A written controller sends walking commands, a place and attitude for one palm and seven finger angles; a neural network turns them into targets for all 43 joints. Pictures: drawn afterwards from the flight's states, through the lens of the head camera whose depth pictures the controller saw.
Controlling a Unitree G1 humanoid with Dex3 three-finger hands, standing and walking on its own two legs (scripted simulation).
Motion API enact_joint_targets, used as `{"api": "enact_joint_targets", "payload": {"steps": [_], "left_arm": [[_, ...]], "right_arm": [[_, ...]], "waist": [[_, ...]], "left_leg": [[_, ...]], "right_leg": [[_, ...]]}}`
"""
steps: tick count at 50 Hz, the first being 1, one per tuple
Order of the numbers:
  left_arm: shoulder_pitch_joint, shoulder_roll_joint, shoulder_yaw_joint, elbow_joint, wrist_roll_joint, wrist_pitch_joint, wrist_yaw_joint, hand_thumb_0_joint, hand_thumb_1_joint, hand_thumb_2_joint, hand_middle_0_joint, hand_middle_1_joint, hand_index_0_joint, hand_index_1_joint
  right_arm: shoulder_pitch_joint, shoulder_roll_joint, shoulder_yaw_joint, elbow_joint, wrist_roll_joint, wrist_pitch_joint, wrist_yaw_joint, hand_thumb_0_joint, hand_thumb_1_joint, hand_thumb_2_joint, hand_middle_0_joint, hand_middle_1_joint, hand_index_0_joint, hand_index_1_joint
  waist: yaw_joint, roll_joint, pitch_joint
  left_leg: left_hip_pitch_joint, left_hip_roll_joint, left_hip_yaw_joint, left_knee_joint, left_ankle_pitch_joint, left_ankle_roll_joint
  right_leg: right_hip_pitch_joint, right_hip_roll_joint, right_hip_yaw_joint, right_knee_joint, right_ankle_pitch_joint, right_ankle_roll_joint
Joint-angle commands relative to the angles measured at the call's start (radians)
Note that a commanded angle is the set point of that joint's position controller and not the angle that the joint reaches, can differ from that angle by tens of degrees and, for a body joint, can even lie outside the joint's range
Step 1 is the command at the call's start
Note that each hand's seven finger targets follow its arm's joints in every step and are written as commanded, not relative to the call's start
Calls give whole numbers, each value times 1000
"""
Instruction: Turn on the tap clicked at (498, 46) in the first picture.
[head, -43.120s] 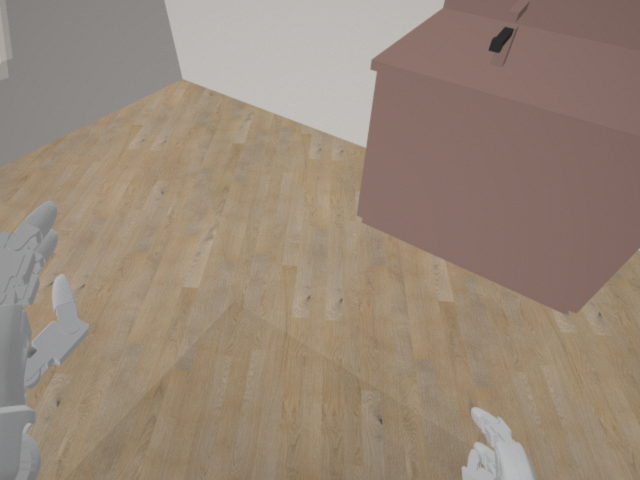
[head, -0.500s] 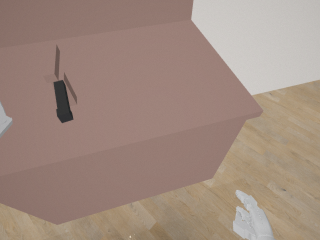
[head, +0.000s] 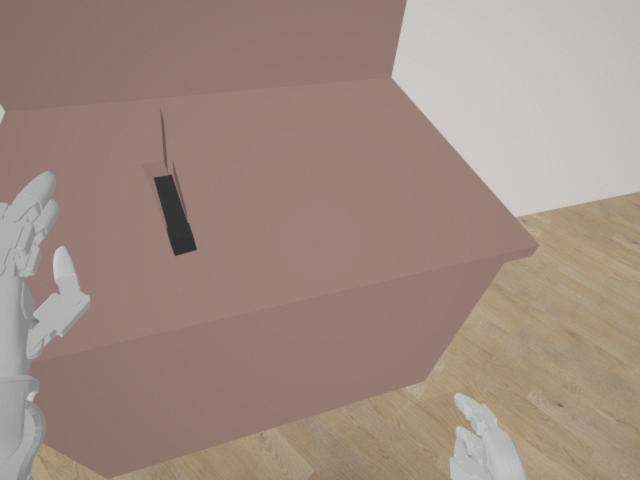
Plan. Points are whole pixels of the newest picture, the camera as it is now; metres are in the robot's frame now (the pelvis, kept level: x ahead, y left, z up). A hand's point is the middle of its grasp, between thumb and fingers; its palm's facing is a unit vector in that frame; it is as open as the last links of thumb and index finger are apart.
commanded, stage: come to a stop and stand still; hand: left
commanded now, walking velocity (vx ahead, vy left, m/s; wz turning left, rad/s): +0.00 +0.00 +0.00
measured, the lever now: (181, 239) +0.37 +0.22 +0.09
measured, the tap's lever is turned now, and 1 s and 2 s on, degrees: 8 8 8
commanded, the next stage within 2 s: look again from close up in 0.22 s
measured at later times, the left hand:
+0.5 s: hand (90, 301) +0.23 +0.25 +0.16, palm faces +0.40 -0.85 -0.35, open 7.4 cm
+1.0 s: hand (120, 303) +0.23 +0.22 +0.16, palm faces +0.40 -0.85 -0.35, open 7.4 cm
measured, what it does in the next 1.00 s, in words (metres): stands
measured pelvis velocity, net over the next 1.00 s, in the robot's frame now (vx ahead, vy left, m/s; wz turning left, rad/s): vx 0.01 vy -0.03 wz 0.01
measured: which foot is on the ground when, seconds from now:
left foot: down 0.00-1.00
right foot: down 0.00-1.00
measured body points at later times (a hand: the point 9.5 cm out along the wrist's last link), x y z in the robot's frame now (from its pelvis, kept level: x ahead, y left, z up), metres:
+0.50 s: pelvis +0.01 -0.01 +0.00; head +0.03 +0.02 +0.45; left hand +0.20 +0.29 +0.18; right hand +0.20 -0.22 -0.07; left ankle +0.00 +0.05 -0.74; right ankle +0.05 -0.12 -0.74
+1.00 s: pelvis +0.01 -0.03 +0.00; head +0.02 -0.02 +0.45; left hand +0.20 +0.26 +0.18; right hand +0.18 -0.25 -0.07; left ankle +0.00 +0.05 -0.74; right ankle +0.05 -0.12 -0.74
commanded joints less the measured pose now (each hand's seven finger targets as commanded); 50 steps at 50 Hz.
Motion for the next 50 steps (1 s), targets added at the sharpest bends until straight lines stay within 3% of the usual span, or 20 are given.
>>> {"api": "enact_joint_targets", "payload": {"steps": [1,4,5,11,14,15,19,20,24,25,29,30,34,38,41,48,49,50], "left_arm": [[-99,169,93,-230,-9,-60,10,0,900,900,-200,-300,-200,-300],[-84,203,126,-272,-11,-59,13,0,900,900,-200,-300,-200,-300],[-65,176,106,-256,-16,-56,11,0,900,900,-200,-300,-200,-300],[-60,169,96,-273,-18,-45,13,0,900,900,-200,-300,-200,-300],[-54,183,112,-266,-18,-39,18,0,900,900,-200,-300,-200,-300],[-43,159,93,-241,-23,-37,17,0,900,900,-200,-300,-200,-300],[-34,190,118,-285,-25,-37,25,0,900,900,-200,-300,-200,-300],[-17,164,99,-267,-29,-36,23,0,900,900,-200,-300,-200,-300],[-15,189,117,-283,-31,-35,30,0,900,900,-200,-300,-200,-300],[-14,166,99,-265,-33,-35,28,0,900,900,-200,-300,-200,-300],[-12,191,119,-267,-32,-33,33,0,900,900,-200,-300,-200,-300],[-18,161,90,-256,-34,-33,30,0,900,900,-200,-300,-200,-300],[-29,182,104,-262,-28,-32,33,0,900,900,-200,-300,-200,-300],[-41,174,101,-238,-33,-29,30,0,900,900,-200,-300,-200,-300],[-57,170,92,-247,-37,-25,23,0,900,900,-200,-300,-200,-300],[-48,186,108,-257,-42,-19,15,0,900,900,-200,-300,-200,-300],[-37,198,117,-268,-42,-17,14,0,900,900,-200,-300,-200,-300],[-33,179,103,-258,-47,-16,11,0,900,900,-200,-300,-200,-300]], "right_arm": [[-93,-138,-62,-168,1,-45,-12,0,-900,-900,200,300,200,300],[-105,-133,-60,-174,-1,-41,-10,0,-900,-900,200,300,200,300],[-99,-130,-59,-174,-4,-36,-11,0,-900,-900,200,300,200,300],[-100,-135,-66,-171,-2,-25,-7,0,-900,-900,200,300,200,300],[-115,-135,-64,-172,1,-20,-12,0,-900,-900,200,300,200,300],[-105,-137,-64,-169,-1,-15,-14,0,-900,-900,200,300,200,300],[-120,-138,-67,-171,1,-13,-21,0,-900,-900,200,300,200,300],[-113,-133,-65,-168,-2,-9,-22,0,-900,-900,200,300,200,300],[-126,-138,-67,-171,1,-12,-30,0,-900,-900,200,300,200,300],[-117,-137,-65,-166,-2,-9,-31,0,-900,-900,200,300,200,300],[-127,-139,-68,-168,0,-11,-38,0,-900,-900,200,300,200,300],[-119,-139,-66,-165,-2,-10,-38,0,-900,-900,200,300,200,300],[-124,-144,-70,-162,0,-16,-41,0,-900,-900,200,300,200,300],[-112,-140,-75,-160,1,-7,-40,0,-900,-900,200,300,200,300],[-116,-138,-77,-164,4,-2,-35,0,-900,-900,200,300,200,300],[-104,-137,-85,-172,4,2,-22,0,-900,-900,200,300,200,300],[-112,-136,-83,-171,7,1,-21,0,-900,-900,200,300,200,300],[-104,-136,-83,-170,3,1,-21,0,-900,-900,200,300,200,300]], "waist": [[-5,127,-102],[-3,125,-146],[-4,102,-153],[-7,144,-150],[-7,96,-154],[-9,74,-151],[-9,95,-174],[-9,96,-180],[-10,97,-154],[-10,88,-149],[-9,92,-142],[-11,86,-136],[-11,89,-126],[-9,70,-131],[-12,116,-119],[-13,102,-109],[-16,126,-110],[-17,116,-112]], "left_leg": [[-40,185,-194,-179,152,-120],[21,177,-175,-136,305,-133],[32,178,-174,-120,354,-135],[56,182,-164,-109,417,-148],[25,164,-159,-95,361,-146],[6,157,-157,-90,334,-145],[1,139,-157,-89,290,-139],[3,141,-154,-87,279,-135],[-19,134,-165,-105,194,-123],[-24,138,-163,-110,186,-121],[-28,137,-167,-120,128,-107],[-37,137,-165,-126,99,-103],[-36,136,-171,-133,69,-93],[-35,167,-185,-158,87,-101],[-27,191,-200,-176,80,-106],[-58,215,-205,-142,44,-73],[-48,207,-195,-132,55,-74],[-57,210,-196,-123,39,-69]], "right_leg": [[70,-25,27,8,47,-27],[75,-27,17,8,80,-27],[75,-30,14,0,87,-28],[67,-27,14,2,66,-30],[108,-34,26,-24,148,-33],[120,-38,30,-32,171,-35],[139,-52,59,-33,219,-45],[136,-56,56,-38,209,-44],[126,-59,76,-56,175,-45],[123,-57,67,-58,159,-43],[116,-60,86,-75,130,-42],[113,-58,81,-81,104,-40],[100,-56,99,-92,83,-42],[111,-33,62,-68,74,-29],[86,-18,42,-44,43,-24],[88,-13,35,-46,26,-28],[77,-12,35,-46,32,-29],[77,-13,37,-50,22,-31]]}}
